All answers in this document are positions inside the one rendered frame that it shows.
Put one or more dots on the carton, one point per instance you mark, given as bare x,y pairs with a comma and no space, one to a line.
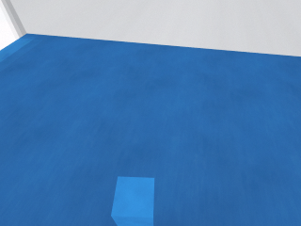
133,203

